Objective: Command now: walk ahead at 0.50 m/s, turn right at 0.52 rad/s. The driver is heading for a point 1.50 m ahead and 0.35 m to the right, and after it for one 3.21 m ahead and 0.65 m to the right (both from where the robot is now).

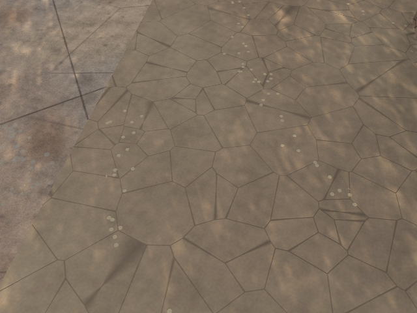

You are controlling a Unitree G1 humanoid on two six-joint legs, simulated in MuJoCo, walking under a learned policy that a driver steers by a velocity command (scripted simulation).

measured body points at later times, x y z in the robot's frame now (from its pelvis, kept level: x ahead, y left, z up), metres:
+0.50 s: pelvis +0.27 +0.05 +0.00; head +0.30 +0.05 +0.45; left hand +0.50 +0.27 -0.10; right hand +0.27 -0.24 -0.10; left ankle +0.29 +0.15 -0.74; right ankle +0.28 -0.10 -0.67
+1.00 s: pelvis +0.39 -0.01 -0.01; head +0.42 -0.05 +0.44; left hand +0.67 +0.14 -0.09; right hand +0.38 -0.33 -0.12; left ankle +0.49 +0.11 -0.70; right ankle +0.41 -0.13 -0.74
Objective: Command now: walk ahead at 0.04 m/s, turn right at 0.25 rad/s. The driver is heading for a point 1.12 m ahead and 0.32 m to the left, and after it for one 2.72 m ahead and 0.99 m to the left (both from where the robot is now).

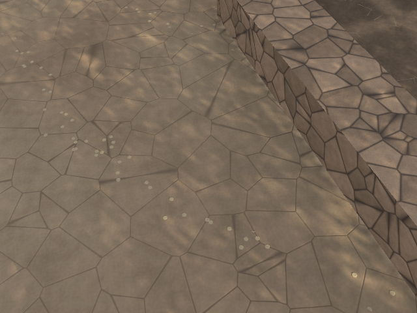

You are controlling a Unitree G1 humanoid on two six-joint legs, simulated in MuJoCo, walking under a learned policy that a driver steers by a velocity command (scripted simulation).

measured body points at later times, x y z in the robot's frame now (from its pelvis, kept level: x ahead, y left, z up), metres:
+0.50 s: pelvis +0.05 +0.05 +0.00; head +0.05 +0.05 +0.45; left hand +0.17 +0.31 -0.12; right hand +0.16 -0.20 -0.12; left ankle +0.03 +0.16 -0.73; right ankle +0.08 -0.09 -0.73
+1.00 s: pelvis +0.16 +0.00 +0.01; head +0.17 -0.02 +0.46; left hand +0.22 +0.27 -0.11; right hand +0.23 -0.28 -0.12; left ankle +0.11 +0.14 -0.65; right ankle +0.13 -0.09 -0.73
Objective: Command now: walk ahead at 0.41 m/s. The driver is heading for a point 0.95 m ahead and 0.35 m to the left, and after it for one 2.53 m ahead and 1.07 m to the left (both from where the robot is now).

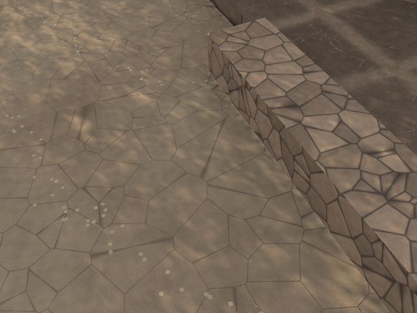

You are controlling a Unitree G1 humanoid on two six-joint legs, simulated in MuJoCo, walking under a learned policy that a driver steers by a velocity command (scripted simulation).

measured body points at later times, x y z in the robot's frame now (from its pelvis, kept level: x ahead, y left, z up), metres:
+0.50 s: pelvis +0.28 +0.06 -0.01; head +0.31 +0.06 +0.44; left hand +0.33 +0.34 -0.14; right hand +0.41 -0.20 -0.13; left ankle +0.34 +0.13 -0.74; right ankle +0.19 -0.09 -0.65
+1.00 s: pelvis +0.56 +0.04 +0.00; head +0.59 +0.04 +0.45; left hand +0.61 +0.34 -0.10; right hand +0.73 -0.21 -0.13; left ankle +0.46 +0.15 -0.66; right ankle +0.63 -0.05 -0.74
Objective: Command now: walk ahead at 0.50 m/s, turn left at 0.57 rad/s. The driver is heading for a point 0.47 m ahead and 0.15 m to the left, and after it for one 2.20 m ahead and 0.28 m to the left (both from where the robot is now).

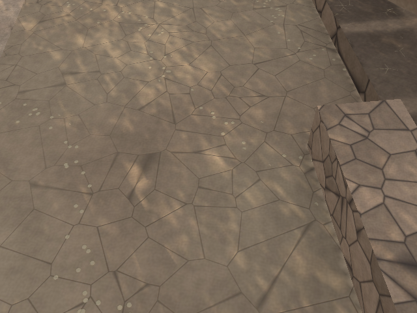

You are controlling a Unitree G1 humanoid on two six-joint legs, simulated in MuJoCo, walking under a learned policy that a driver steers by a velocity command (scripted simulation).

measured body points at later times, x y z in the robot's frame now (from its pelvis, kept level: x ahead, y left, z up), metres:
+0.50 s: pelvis +0.26 +0.08 -0.01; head +0.30 +0.11 +0.44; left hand +0.28 +0.39 -0.13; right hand +0.49 -0.13 -0.10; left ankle +0.30 +0.16 -0.74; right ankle +0.23 -0.10 -0.65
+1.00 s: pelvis +0.45 +0.11 -0.01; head +0.48 +0.12 +0.44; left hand +0.46 +0.40 -0.11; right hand +0.69 -0.07 -0.12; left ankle +0.34 +0.21 -0.70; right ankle +0.57 +0.06 -0.74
